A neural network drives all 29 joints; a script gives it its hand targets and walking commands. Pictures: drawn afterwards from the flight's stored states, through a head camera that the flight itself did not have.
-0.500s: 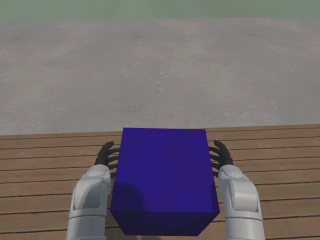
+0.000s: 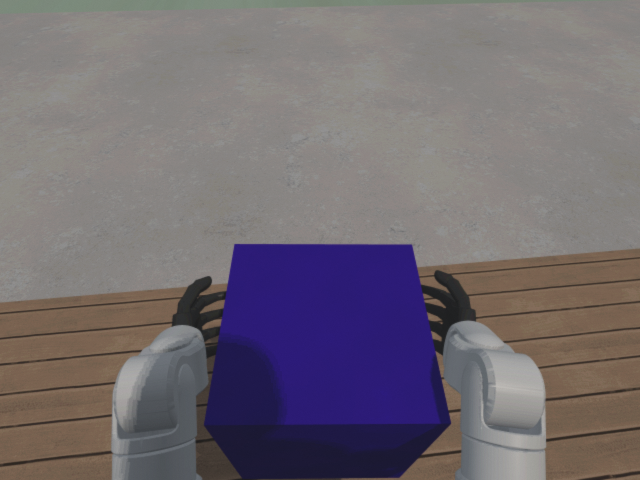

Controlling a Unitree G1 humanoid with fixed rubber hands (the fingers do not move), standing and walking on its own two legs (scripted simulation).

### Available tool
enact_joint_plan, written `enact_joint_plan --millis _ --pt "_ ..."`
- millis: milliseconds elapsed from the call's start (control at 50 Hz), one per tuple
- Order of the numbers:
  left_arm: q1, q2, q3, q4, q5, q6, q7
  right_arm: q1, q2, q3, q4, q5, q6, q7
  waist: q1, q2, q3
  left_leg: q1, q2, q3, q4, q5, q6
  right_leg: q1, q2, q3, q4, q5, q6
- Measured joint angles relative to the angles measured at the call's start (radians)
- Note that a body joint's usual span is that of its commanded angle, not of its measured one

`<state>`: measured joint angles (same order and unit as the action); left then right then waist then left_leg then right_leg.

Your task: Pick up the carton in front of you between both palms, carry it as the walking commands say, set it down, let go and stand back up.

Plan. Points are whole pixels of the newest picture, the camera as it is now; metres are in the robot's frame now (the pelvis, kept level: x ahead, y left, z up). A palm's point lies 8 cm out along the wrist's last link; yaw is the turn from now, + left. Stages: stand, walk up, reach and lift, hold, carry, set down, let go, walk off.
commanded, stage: carry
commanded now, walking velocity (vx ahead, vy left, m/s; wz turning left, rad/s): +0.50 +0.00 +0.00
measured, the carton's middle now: (322, 368) +0.27 -0.01 +0.02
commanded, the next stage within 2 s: none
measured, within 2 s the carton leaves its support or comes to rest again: neither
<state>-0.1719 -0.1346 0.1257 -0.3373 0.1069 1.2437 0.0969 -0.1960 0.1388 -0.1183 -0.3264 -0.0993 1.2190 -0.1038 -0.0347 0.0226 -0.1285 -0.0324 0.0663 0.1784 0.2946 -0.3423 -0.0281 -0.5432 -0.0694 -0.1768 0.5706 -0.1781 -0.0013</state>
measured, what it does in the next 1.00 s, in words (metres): walks ahead: right foot, then left foot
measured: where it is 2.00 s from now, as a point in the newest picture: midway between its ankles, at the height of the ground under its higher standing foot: (308, 249)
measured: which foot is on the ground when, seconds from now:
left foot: down 0.00-0.08, up 0.10-0.52, down 0.54-1.00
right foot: up 0.00-0.02, down 0.04-0.56, up 0.58-1.00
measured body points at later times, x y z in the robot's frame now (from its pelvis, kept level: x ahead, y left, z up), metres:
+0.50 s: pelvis +0.33 -0.01 -0.01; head +0.33 -0.02 +0.44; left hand +0.60 +0.15 +0.07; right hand +0.61 -0.16 +0.08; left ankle +0.47 +0.09 -0.73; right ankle +0.15 -0.10 -0.74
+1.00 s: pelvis +0.65 -0.01 -0.01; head +0.66 -0.01 +0.44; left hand +0.98 +0.15 +0.10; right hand +0.98 -0.16 +0.10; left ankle +0.49 +0.08 -0.74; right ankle +0.80 -0.10 -0.72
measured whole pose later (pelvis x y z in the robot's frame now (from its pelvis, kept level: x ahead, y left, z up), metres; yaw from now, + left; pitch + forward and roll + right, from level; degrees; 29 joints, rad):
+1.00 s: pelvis +0.65 -0.01 -0.01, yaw +1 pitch +3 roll +0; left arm -0.40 -0.05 0.14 -0.19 0.08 1.19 0.11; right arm -0.40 0.08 -0.14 -0.18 -0.08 1.15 -0.12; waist -0.02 0.01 -0.06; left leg 0.03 0.02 0.20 0.38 -0.46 0.00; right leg -0.59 -0.06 -0.16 0.60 -0.08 -0.07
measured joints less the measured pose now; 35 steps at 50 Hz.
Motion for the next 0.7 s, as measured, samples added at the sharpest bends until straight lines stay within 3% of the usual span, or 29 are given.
enact_joint_plan --millis 40,60,80,120,180,320,480,520,540,580,620,660,700 --pt "-0.013 -0.002 0.003 -0.002 0.002 0.003 -0.001 -0.011 0.002 -0.007 -0.005 -0.001 0.004 0.001 0.001 0.003 0.006 0.027 0.021 -0.008 0.076 -0.082 -0.024 0.049 0.013 -0.043 -0.075 0.022 -0.009" --pt "-0.023 -0.004 0.002 0.005 0.003 0.0 -0.001 -0.016 0.0 -0.014 -0.008 -0.002 0.004 0.002 0.003 0.011 0.01 0.015 0.042 -0.013 0.163 -0.135 -0.029 0.067 0.021 -0.058 -0.072 0.078 -0.036" --pt "-0.033 -0.006 -0.004 0.024 0.006 -0.01 -0.002 -0.019 -0.005 -0.023 -0.005 0.0 0.002 0.003 0.012 0.024 0.014 -0.032 0.066 -0.027 0.301 -0.145 -0.022 0.063 0.028 -0.072 -0.025 0.071 -0.062" --pt "-0.042 -0.007 -0.013 0.056 0.013 -0.017 -0.002 -0.017 -0.01 -0.036 0.01 0.002 0.001 0.004 0.025 0.017 0.031 -0.176 0.052 -0.096 0.607 -0.135 0.0 0.082 0.029 -0.079 0.007 -0.009 -0.093" --pt "-0.017 -0.004 -0.015 0.047 0.01 -0.017 -0.001 -0.006 0.003 -0.032 0.014 -0.005 -0.002 0.004 0.039 -0.002 0.062 -0.369 0.03 -0.111 0.824 -0.052 0.031 0.162 0.03 -0.078 -0.081 -0.024 -0.078" --pt "0.021 0.001 -0.005 -0.042 -0.009 -0.046 -0.001 0.011 -0.001 0.024 -0.039 -0.012 -0.04 0.008 0.067 -0.027 0.085 -0.582 0.023 -0.067 0.607 0.115 0.03 0.364 0.032 -0.048 -0.278 -0.043 -0.062" --pt "0.028 0.002 -0.026 -0.05 -0.004 -0.03 -0.007 0.045 -0.006 0.028 -0.075 -0.016 -0.024 0.009 0.051 -0.024 0.041 -0.541 -0.006 0.025 0.239 0.301 0.056 0.607 0.036 -0.031 -0.336 -0.195 0.001" --pt "0.028 0.003 -0.027 -0.047 0.003 -0.019 -0.008 0.039 -0.005 0.024 -0.063 -0.014 -0.015 0.01 0.048 -0.03 0.039 -0.474 -0.026 0.062 0.179 0.294 0.066 0.641 0.021 -0.025 -0.254 -0.278 0.021" --pt "0.026 0.005 -0.022 -0.041 0.005 -0.016 -0.008 0.032 -0.004 0.026 -0.046 -0.014 -0.018 0.011 0.041 -0.046 0.04 -0.451 -0.039 0.077 0.188 0.266 0.091 0.628 -0.003 -0.025 -0.154 -0.328 0.026" --pt "0.019 0.002 -0.001 -0.013 0.01 -0.016 -0.008 0.014 -0.002 0.025 0.008 -0.017 -0.03 0.012 0.024 -0.064 0.052 -0.448 -0.043 0.095 0.268 0.192 0.134 0.492 -0.033 0.037 0.188 -0.299 0.019" --pt "0.022 0.002 0.001 0.008 0.015 -0.016 -0.009 0.012 -0.001 0.021 0.038 -0.016 -0.034 0.013 0.016 -0.05 0.072 -0.406 -0.037 0.095 0.247 0.173 0.134 0.326 -0.007 0.103 0.483 -0.266 0.002" --pt "0.028 0.004 -0.009 0.018 0.018 -0.021 -0.009 0.027 -0.003 0.019 0.041 -0.013 -0.041 0.013 0.012 -0.038 0.088 -0.347 -0.037 0.093 0.185 0.167 0.13 0.192 -0.002 0.115 0.592 -0.205 -0.016" --pt "0.029 0.004 -0.021 0.021 0.02 -0.033 -0.009 0.04 -0.005 0.015 0.03 -0.01 -0.051 0.013 0.009 -0.027 0.098 -0.288 -0.037 0.085 0.121 0.166 0.122 0.093 -0.01 0.106 0.57 -0.149 -0.022"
